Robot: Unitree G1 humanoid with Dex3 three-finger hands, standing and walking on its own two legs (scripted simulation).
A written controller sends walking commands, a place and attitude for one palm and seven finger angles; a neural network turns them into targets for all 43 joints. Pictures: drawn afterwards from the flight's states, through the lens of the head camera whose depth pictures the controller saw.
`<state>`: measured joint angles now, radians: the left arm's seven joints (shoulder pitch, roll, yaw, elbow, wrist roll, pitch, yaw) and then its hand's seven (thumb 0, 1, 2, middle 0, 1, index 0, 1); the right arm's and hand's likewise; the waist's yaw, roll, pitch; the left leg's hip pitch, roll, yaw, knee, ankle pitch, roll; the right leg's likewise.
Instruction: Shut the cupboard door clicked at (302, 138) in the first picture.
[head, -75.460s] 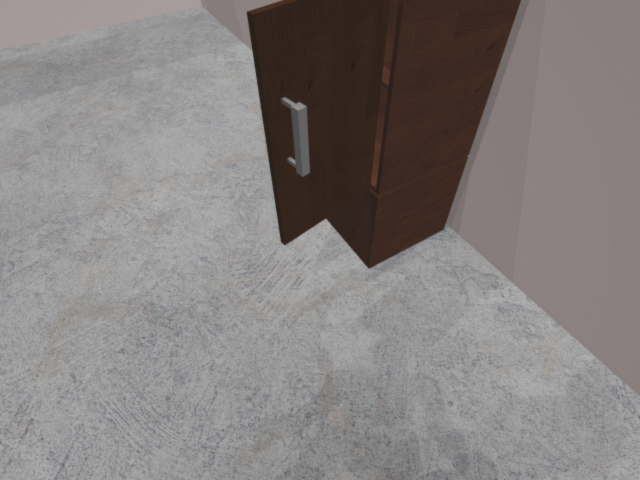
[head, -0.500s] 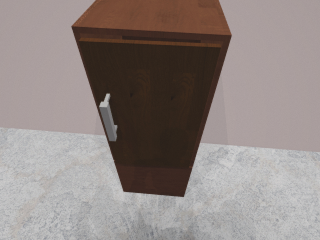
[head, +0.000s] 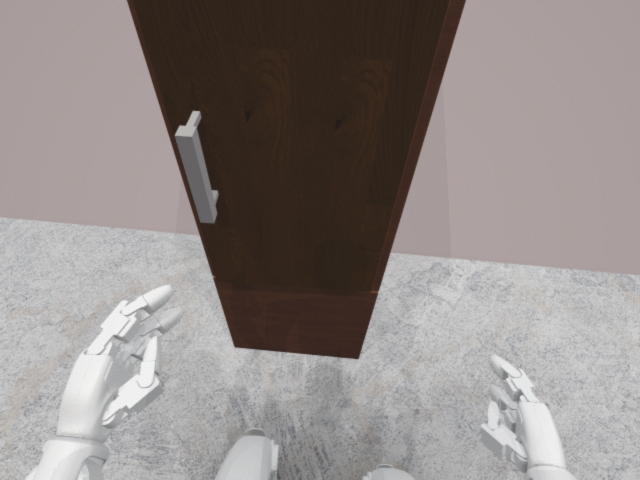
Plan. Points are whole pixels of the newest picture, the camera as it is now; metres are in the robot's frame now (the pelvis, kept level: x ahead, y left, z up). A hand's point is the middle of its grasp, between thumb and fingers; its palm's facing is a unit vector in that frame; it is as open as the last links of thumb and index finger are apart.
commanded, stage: raise the hand and make a fist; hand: left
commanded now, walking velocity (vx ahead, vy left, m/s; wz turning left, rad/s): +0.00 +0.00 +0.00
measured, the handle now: (202, 170) +0.51 +0.21 +0.09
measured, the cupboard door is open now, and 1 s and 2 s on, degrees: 2 2 2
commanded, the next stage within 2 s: bring the fist close to the handle in 1.60 s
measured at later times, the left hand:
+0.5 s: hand (149, 377) +0.22 +0.20 +0.05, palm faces +0.01 -1.00 -0.05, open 4.2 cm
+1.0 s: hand (141, 365) +0.22 +0.20 +0.08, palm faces +0.00 -1.00 -0.04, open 3.0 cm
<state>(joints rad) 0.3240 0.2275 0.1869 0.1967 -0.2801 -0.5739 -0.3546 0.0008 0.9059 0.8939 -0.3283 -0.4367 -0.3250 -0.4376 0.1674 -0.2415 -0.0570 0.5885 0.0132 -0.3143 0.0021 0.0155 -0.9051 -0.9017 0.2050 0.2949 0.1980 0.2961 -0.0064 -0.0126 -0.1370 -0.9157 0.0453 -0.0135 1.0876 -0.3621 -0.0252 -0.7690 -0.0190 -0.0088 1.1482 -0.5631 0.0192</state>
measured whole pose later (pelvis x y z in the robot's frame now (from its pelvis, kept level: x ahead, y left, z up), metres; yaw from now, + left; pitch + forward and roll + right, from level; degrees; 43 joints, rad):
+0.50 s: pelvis +0.02 +0.00 -0.01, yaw +0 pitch +14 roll -3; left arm 0.48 0.25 0.22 -0.10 -0.33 -0.32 -0.31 0.01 0.90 0.89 -0.78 -0.93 -0.78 -0.93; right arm 0.25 -0.18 -0.01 0.57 0.03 -0.22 -0.07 0.02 -0.90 -0.90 0.21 0.30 0.20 0.30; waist 0.01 0.05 -0.15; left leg -0.99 0.07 -0.05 1.18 -0.43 -0.03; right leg -0.81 0.01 -0.04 1.18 -0.61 0.01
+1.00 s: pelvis +0.02 +0.01 +0.01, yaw +1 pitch +10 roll -4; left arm 0.44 0.26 0.15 -0.12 -0.29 -0.31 -0.26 0.01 0.90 0.89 -1.23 -1.42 -1.22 -1.42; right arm 0.24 -0.21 0.03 0.48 0.03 -0.19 -0.06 0.02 -0.90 -0.90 0.21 0.30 0.20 0.30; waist 0.01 0.04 -0.13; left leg -0.89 0.05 -0.06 1.11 -0.40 -0.01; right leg -0.69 0.00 -0.05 1.08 -0.57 0.02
